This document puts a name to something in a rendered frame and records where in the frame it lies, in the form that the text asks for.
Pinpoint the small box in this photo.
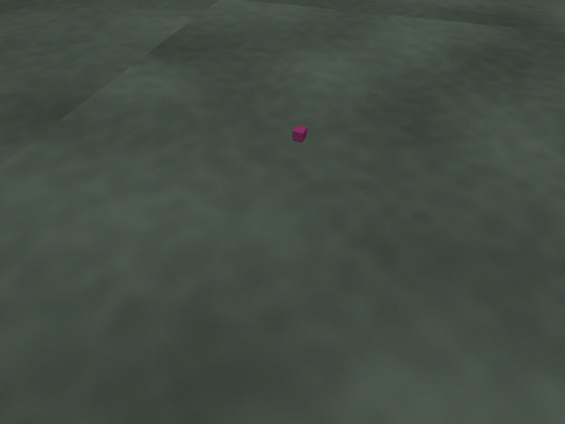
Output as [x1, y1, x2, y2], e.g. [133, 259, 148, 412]
[292, 125, 307, 142]

